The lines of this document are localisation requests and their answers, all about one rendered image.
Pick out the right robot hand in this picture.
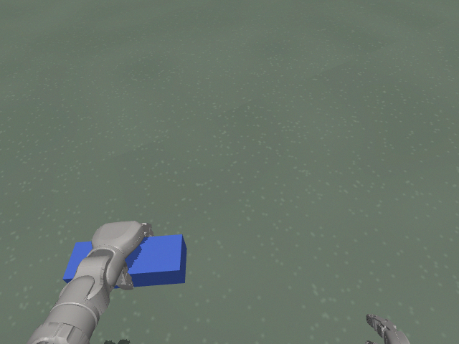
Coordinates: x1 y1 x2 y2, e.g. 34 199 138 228
365 314 410 344

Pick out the left robot arm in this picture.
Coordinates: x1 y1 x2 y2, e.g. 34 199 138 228
26 245 125 344

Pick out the carton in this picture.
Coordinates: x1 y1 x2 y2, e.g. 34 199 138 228
63 234 186 289

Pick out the left robot hand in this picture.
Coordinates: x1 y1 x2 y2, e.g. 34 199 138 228
92 221 154 290

